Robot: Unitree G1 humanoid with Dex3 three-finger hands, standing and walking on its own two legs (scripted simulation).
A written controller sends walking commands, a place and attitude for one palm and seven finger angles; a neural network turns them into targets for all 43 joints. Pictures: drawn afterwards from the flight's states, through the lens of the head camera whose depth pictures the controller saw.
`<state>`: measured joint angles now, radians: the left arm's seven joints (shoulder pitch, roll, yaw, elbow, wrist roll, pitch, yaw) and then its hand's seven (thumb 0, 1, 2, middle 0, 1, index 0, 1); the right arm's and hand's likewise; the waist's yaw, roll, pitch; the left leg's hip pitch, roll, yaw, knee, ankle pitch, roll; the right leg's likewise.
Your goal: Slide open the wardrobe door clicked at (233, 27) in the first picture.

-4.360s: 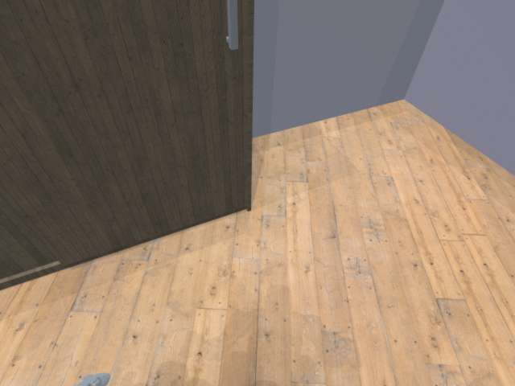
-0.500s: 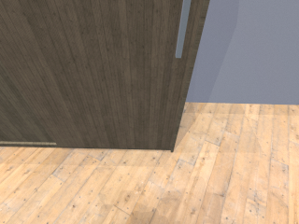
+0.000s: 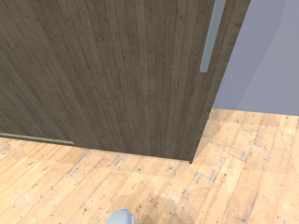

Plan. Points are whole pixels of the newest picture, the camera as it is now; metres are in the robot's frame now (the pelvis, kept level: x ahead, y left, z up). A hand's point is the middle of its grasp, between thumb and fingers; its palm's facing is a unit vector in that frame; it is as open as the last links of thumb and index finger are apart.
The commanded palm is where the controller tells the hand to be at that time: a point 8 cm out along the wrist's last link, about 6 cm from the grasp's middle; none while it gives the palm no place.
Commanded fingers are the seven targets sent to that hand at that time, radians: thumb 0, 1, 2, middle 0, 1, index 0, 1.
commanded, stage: take the last steps up to it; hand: right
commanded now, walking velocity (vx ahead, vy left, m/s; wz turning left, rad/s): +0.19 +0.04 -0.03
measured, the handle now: (212, 29) +0.61 -0.13 +0.22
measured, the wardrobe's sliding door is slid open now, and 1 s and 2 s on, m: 0.00 0.00 0.00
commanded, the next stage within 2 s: come to a stop and stand still in 0.10 s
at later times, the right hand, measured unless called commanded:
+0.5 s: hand out of the picture +0.15 -0.15 -0.18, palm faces +0.12 +0.97 -0.21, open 7.2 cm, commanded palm none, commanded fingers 0.00 -0.90 -0.90 0.20 0.30 0.20 0.30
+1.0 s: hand out of the picture +0.08 -0.16 -0.18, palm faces +0.05 +0.98 -0.22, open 7.4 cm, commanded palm none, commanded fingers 0.00 -0.90 -0.90 0.20 0.30 0.20 0.30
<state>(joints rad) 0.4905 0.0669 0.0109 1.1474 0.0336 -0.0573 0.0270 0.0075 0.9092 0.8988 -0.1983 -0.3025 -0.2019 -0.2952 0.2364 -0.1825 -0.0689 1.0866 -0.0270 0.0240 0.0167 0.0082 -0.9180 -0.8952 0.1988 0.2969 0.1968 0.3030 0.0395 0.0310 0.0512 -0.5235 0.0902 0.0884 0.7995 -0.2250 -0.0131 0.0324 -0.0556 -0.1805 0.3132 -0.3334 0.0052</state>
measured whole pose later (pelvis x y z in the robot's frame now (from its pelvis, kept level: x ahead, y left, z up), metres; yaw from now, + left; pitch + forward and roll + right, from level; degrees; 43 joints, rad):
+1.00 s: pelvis +0.07 +0.03 +0.00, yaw -1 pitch +0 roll +1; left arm 0.23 0.17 0.05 1.04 0.03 0.03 0.02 0.00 0.92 0.90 -0.20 -0.30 -0.20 -0.30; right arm 0.27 -0.19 -0.05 1.07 -0.02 0.05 -0.02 0.00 -0.91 -0.90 0.20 0.30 0.20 0.30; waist 0.02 0.00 0.01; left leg -0.16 0.03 0.05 0.58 -0.43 -0.01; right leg -0.31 -0.05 -0.12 0.38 -0.07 -0.02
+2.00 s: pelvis +0.07 +0.00 +0.00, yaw -1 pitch -2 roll -1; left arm 0.24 0.17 0.01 1.14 0.02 -0.01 0.03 0.00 0.93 0.90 -0.20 -0.30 -0.20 -0.30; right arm 0.22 -0.18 -0.01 1.13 -0.01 0.00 -0.04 0.00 -0.91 -0.89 0.20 0.30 0.20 0.30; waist 0.00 0.02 0.02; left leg -0.06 0.09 0.05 0.39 -0.30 -0.06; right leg -0.15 -0.01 -0.13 0.40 -0.22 -0.02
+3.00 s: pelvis +0.06 +0.05 -0.01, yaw -1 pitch +0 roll -1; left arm 0.22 0.18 0.00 1.10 0.02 -0.01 0.02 0.01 0.91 0.90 -0.20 -0.30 -0.20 -0.29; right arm 0.27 -0.20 -0.01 1.09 -0.02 -0.02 -0.02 0.00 -0.91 -0.89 0.20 0.30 0.20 0.30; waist -0.01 0.02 0.03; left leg -0.14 0.02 0.07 0.49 -0.35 0.02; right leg -0.23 -0.09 -0.10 0.49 -0.24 0.05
